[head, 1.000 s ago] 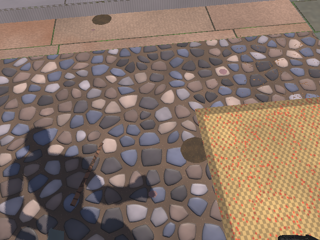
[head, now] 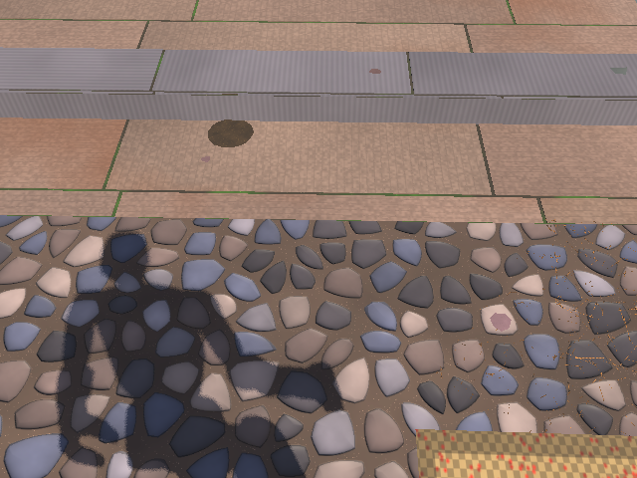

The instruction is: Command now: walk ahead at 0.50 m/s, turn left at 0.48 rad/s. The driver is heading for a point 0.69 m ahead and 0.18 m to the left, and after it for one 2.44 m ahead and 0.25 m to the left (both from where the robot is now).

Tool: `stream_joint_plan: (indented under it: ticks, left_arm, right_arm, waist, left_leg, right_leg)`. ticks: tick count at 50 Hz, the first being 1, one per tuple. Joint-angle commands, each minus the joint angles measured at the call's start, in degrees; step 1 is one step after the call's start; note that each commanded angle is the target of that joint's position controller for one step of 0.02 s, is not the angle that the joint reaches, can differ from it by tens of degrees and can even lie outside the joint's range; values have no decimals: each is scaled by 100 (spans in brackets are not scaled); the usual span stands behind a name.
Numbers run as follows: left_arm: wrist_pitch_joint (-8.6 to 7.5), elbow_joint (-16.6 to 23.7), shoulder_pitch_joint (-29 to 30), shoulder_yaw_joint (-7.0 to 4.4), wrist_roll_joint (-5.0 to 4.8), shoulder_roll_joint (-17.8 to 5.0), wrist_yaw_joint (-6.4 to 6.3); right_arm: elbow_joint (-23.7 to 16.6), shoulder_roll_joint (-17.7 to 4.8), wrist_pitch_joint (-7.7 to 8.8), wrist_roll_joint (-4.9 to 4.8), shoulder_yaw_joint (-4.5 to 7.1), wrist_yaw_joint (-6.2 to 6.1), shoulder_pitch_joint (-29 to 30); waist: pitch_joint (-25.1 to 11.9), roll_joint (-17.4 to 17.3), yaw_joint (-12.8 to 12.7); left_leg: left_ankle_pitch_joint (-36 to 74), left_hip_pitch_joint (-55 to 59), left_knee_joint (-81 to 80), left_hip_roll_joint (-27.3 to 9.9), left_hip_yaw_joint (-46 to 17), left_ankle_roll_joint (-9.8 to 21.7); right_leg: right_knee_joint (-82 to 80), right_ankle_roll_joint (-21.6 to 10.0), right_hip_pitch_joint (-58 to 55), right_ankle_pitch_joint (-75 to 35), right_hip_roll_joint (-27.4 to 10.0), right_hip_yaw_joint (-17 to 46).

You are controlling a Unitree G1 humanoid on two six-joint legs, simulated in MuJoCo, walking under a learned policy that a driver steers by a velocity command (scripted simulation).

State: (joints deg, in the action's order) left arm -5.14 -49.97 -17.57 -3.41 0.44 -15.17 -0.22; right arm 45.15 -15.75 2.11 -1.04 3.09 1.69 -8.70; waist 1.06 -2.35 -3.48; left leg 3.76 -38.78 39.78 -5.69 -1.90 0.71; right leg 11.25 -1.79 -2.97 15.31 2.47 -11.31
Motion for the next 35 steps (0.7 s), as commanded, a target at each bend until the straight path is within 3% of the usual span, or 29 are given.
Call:
stream_joint_plan:
  ticks: [1, 4, 5, 6, 7, 8, 9, 10, 11, 12, 13, 16, 18, 21, 23, 26, 28, 29, 30, 31, 32, 33, 34, 35]
  left_arm:
    - [67, 169, -73, -256, -87, -1009, -55]
    - [222, 193, 71, -322, -137, -1208, -121]
    - [276, 221, 134, -341, -140, -1273, -154]
    - [319, 254, 243, -333, -152, -1286, -180]
    - [287, 337, 219, -273, -94, -1170, -203]
    - [119, 625, -389, 14, 131, -247, -81]
    - [-145, 690, 64, 1, -76, -585, 22]
    - [-294, 869, 696, -85, -304, -900, 85]
    - [-367, 923, 843, -55, -271, -842, 71]
    - [-370, 867, 879, -84, -114, -849, 28]
    - [-312, 842, 785, -134, -33, -916, 18]
    - [-114, 878, 666, -119, 37, -720, 20]
    - [-64, 1020, 1057, -59, 51, -566, 6]
    - [-87, 1184, 1701, 14, 17, -418, 54]
    - [-114, 1294, 1986, 1, -54, -484, 92]
    - [-175, 1369, 2056, -81, -93, -714, 145]
    - [-235, 1321, 1781, -151, -102, -844, 159]
    - [-262, 1180, 1319, -206, -81, -907, 147]
    - [-298, 1065, 701, -279, 18, -1082, 123]
    - [-296, 987, -83, -352, 82, -1419, 109]
    - [-200, 642, -565, -454, 28, -1712, 179]
    - [-191, 763, -365, -320, -108, -1132, 198]
    - [-154, 816, -17, -231, -97, -861, 177]
    - [-126, 858, 245, -178, -16, -784, 178]
  right_arm:
    - [-689, -233, 79, -3, 12, 120, 787]
    - [-832, -438, 51, -4, 119, 202, 573]
    - [-774, -590, 32, -11, 208, 200, 153]
    - [-598, -841, 26, -27, 360, 161, -640]
    - [-380, -1277, -19, -34, 563, 49, -1590]
    - [-370, -1907, -9, -87, 663, -24, -1561]
    - [-541, -1529, 64, -36, 537, -10, -1741]
    - [-513, -1196, 124, 24, 447, -11, -1554]
    - [-556, -1034, 162, 4, 402, -18, -1200]
    - [-637, -847, 164, 1, 344, -26, -794]
    - [-745, -703, 167, 65, 286, -51, -555]
    - [-819, -820, 172, 48, 310, -125, -485]
    - [-784, -998, 161, 28, 364, -202, -619]
    - [-724, -1038, 101, -7, 383, -263, -835]
    - [-641, -1053, 72, -23, 391, -266, -1060]
    - [-576, -961, 32, -54, 378, -286, -1206]
    - [-602, -956, 3, -30, 387, -303, -1121]
    - [-619, -837, -7, -7, 346, -299, -1049]
    - [-648, -552, 11, 34, 240, -278, -1089]
    - [-691, -209, 40, 137, 116, -277, -1504]
    - [-732, -139, 98, -101, 68, -268, -2208]
    - [-590, -730, 101, -150, 172, -285, -1881]
    - [-712, -937, 88, -98, 226, -280, -1160]
    - [-795, -875, 87, -5, 213, -284, -779]
  waist:
    - [460, 404, -109]
    - [137, 649, 185]
    - [-145, 745, 446]
    - [-559, 675, 908]
    - [-1090, 246, 1340]
    - [-1524, -1310, 656]
    - [-2354, -740, 1004]
    - [-1566, -421, 1140]
    - [-1037, 9, 907]
    - [-647, 237, 654]
    - [-516, 145, 447]
    - [-333, 98, 242]
    - [-165, 52, 336]
    - [-89, -151, 614]
    - [-91, -218, 749]
    - [-111, -316, 712]
    - [-144, -484, 518]
    - [-306, -503, 274]
    - [-829, -344, 8]
    - [-1652, 575, -76]
    - [-1969, 2472, 170]
    - [-1329, 1496, -23]
    - [-633, 950, -118]
    - [-312, 564, -38]
  left_leg:
    - [-230, -245, -382, 41, 233, 157]
    - [-1117, 376, -432, 442, 676, 450]
    - [-1392, 959, -396, 667, 828, 582]
    - [-1211, 2079, -692, 902, 868, 773]
    - [-1070, 3824, -937, 590, 75, 1069]
    - [-1575, 5924, -1223, -934, -3025, 2156]
    - [-2321, 6460, -2132, -1394, -4683, 2537]
    - [-1977, 5997, -2268, -1204, -3810, 2163]
    - [-1480, 5164, -2251, -946, -3072, 1925]
    - [-839, 4307, -2311, -718, -2513, 1767]
    - [-310, 3722, -2433, -562, -2175, 1723]
    - [323, 2870, -2681, -372, -1718, 1737]
    - [327, 2515, -2737, -178, -1394, 1615]
    - [-309, 2219, -2633, 147, -1130, 1284]
    - [-683, 2279, -2547, 78, -1336, 1183]
    - [-1052, 2812, -2077, -132, -1859, 1077]
    - [-957, 3008, -1698, -219, -2152, 986]
    - [-705, 3018, -1350, -94, -2063, 874]
    - [-569, 2802, -425, 192, -1764, 691]
    - [-1955, 1807, 1265, 728, -1212, 411]
    - [-3858, -23, 2853, 1177, -741, 109]
    - [-3538, -574, 3422, 806, -1011, 73]
    - [-3017, -687, 3460, 629, -828, 82]
    - [-2670, -493, 3286, 454, -671, 86]
  right_leg:
    - [-180, -689, -137, -2554, -1835, 266]
    - [738, -504, -531, -4892, -1903, 47]
    - [1416, -430, -506, -5719, -1859, -22]
    - [2500, -280, -147, -5834, -1685, -149]
    - [4112, -36, 1076, -4480, -1439, -158]
    - [6212, 361, 3827, 1119, -249, 176]
    - [7004, 314, 4636, 1935, 40, 1551]
    - [6904, 154, 5108, 1405, -314, 1718]
    - [6382, 71, 4966, 891, -575, 1682]
    - [5845, 108, 4602, 638, -747, 1638]
    - [5561, 156, 4160, 452, -860, 1664]
    - [4792, 422, 3756, 186, -856, 1503]
    - [3950, 578, 3709, -463, -745, 1399]
    - [2579, 618, 3227, -1749, -446, 1340]
    - [2165, 602, 3005, -2094, -306, 1381]
    - [1746, 454, 2943, -1761, -287, 1614]
    - [1631, 276, 2625, -1265, -281, 1599]
    - [1436, 136, 2092, -1280, -267, 1461]
    - [1495, -126, 1039, -1225, -641, 1708]
    - [1632, -606, -584, -997, -1686, 2974]
    - [734, -1419, -1677, 802, -2590, 5718]
    - [433, -1261, -1273, 2059, -2442, 5755]
    - [407, -1035, -556, 1698, -2213, 4805]
    - [348, -960, 110, 918, -1971, 4144]
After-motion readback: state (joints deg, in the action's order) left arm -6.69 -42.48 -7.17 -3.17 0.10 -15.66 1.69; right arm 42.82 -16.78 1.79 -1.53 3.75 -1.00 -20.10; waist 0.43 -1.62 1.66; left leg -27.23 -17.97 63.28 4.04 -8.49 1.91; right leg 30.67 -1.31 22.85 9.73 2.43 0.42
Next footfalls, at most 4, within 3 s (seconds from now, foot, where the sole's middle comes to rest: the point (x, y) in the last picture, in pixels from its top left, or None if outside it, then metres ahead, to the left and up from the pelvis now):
0.14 left None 0.25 0.12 -0.78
0.60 right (359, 443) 0.57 -0.02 -0.78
1.08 left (211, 381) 0.69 0.32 -0.78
1.58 right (313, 270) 1.02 0.11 -0.78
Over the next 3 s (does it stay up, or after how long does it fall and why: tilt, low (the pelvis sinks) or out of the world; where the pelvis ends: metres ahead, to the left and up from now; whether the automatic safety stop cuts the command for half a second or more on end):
stays up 1.62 0.14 0.01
